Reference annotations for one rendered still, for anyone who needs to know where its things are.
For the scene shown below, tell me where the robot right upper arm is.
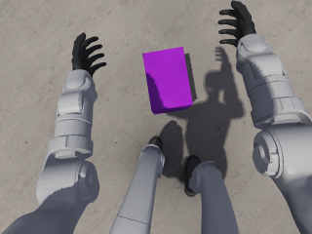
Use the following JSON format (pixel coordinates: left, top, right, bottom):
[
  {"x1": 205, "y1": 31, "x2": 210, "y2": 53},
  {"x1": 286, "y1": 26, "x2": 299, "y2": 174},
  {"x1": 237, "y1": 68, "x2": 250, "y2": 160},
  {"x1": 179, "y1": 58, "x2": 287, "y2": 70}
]
[{"x1": 252, "y1": 125, "x2": 312, "y2": 234}]

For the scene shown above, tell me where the left robot hand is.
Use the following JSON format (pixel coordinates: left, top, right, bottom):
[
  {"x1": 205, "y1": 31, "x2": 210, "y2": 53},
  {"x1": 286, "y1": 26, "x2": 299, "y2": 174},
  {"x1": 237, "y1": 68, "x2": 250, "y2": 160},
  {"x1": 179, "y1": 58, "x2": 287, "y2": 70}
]
[{"x1": 71, "y1": 32, "x2": 107, "y2": 78}]

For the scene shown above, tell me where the robot left shin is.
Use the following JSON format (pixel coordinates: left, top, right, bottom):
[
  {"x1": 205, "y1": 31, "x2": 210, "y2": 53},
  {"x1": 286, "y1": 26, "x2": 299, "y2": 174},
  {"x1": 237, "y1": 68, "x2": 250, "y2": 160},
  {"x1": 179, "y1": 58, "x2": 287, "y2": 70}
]
[{"x1": 138, "y1": 144, "x2": 162, "y2": 160}]

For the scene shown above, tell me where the right robot hand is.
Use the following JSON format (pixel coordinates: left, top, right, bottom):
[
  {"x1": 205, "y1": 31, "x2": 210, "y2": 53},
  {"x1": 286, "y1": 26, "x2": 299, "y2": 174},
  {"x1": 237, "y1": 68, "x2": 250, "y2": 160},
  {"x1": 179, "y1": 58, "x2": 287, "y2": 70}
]
[{"x1": 217, "y1": 0, "x2": 256, "y2": 48}]

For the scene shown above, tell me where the robot left upper arm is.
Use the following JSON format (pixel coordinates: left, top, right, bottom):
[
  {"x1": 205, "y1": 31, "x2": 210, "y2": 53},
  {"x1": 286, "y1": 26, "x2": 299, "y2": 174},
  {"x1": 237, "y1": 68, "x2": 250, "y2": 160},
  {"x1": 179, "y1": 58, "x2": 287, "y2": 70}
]
[{"x1": 2, "y1": 160, "x2": 100, "y2": 234}]

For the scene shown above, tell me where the left robot thigh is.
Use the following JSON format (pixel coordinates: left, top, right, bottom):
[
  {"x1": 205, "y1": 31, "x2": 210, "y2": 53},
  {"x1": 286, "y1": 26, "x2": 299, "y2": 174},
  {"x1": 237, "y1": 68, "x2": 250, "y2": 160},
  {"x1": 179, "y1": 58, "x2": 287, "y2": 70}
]
[{"x1": 109, "y1": 148, "x2": 166, "y2": 234}]

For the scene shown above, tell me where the left robot forearm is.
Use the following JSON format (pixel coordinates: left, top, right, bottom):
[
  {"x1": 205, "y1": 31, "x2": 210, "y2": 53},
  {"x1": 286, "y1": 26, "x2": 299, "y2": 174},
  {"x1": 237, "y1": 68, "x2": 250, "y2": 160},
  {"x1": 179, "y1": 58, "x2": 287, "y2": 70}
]
[{"x1": 36, "y1": 69, "x2": 98, "y2": 203}]

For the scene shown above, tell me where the carton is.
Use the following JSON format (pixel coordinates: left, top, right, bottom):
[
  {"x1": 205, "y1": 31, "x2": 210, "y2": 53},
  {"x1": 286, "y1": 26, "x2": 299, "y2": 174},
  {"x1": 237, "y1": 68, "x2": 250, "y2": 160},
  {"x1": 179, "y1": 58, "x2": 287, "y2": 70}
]
[{"x1": 142, "y1": 47, "x2": 193, "y2": 115}]

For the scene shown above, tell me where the right robot forearm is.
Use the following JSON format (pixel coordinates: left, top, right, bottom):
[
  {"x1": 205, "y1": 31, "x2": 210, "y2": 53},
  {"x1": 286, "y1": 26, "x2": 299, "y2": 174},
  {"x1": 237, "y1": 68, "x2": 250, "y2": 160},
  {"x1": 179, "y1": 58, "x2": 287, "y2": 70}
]
[{"x1": 236, "y1": 33, "x2": 312, "y2": 130}]

